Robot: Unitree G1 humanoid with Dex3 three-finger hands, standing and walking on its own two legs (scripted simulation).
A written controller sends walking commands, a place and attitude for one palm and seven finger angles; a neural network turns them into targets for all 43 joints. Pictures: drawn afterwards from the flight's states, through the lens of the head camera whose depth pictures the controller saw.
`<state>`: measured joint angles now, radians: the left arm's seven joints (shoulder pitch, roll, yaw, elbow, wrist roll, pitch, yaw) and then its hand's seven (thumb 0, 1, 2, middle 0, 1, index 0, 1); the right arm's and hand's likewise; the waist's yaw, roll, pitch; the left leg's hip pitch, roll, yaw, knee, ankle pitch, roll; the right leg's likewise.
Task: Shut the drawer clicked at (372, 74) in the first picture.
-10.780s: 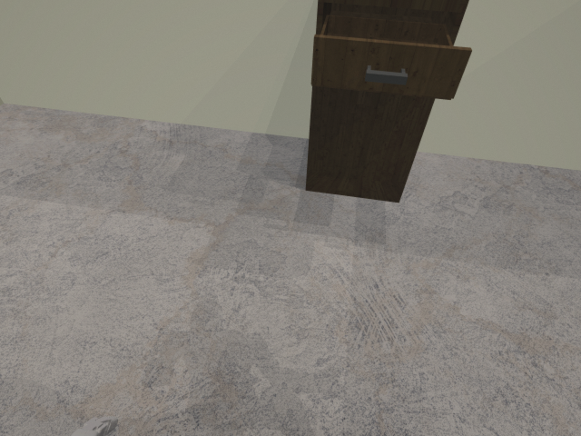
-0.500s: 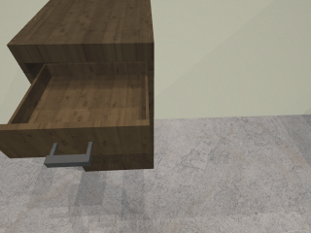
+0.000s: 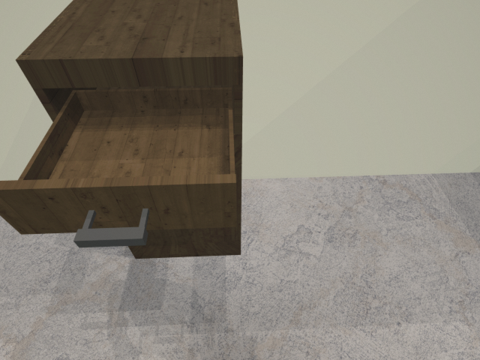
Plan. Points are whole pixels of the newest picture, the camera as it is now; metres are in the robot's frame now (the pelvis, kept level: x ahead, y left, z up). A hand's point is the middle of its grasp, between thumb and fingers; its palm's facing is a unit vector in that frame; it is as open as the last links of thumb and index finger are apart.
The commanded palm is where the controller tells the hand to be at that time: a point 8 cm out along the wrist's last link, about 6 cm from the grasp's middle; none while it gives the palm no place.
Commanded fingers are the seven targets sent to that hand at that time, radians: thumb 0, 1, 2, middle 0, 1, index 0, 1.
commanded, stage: look again from close up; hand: left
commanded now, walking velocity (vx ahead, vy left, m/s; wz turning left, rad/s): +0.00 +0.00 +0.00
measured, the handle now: (115, 226) +0.32 +0.24 +0.03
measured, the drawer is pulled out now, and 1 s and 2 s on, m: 0.30 0.30 0.30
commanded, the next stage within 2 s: shuffle to correct the standing spot in 0.26 s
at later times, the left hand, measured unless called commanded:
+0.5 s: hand out of the picture +0.00 +0.18 -0.18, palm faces +0.01 -0.98 -0.20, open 7.4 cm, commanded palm none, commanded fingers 0.00 0.90 0.90 -0.20 -0.30 -0.20 -0.30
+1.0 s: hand out of the picture +0.08 +0.23 -0.16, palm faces +0.01 -0.96 -0.29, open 7.4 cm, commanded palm none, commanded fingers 0.00 0.90 0.90 -0.20 -0.30 -0.20 -0.30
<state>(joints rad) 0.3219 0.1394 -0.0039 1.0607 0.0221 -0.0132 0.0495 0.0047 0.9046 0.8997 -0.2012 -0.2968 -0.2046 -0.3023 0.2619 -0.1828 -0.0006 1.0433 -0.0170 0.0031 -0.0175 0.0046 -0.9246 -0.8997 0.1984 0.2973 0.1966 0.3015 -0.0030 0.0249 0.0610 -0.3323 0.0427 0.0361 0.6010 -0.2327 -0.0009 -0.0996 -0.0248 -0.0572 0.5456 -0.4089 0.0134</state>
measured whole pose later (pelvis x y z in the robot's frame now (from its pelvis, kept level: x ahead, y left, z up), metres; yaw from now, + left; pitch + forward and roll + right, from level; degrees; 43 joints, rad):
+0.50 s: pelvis +0.01 +0.00 +0.00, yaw +0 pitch -1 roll +0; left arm 0.32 0.19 0.00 1.05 0.03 0.00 0.03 0.00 0.91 0.90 -0.20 -0.30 -0.20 -0.30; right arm 0.24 -0.18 0.01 1.06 -0.02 0.01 0.00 0.00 -0.91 -0.90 0.20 0.30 0.20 0.30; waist 0.01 -0.03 0.05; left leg -0.32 0.03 0.05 0.58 -0.23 0.00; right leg -0.10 -0.04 -0.05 0.55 -0.42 0.01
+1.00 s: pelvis +0.02 +0.02 +0.00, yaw +0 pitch +0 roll +1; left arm 0.25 0.21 0.01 0.93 0.03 0.02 0.03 0.00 0.91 0.90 -0.20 -0.30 -0.20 -0.30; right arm 0.19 -0.19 -0.01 0.95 -0.02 0.04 -0.01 0.00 -0.92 -0.90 0.20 0.30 0.20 0.30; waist 0.01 0.02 0.02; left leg -0.35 -0.01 0.07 0.64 -0.32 0.04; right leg -0.30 0.00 -0.02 0.64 -0.34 -0.03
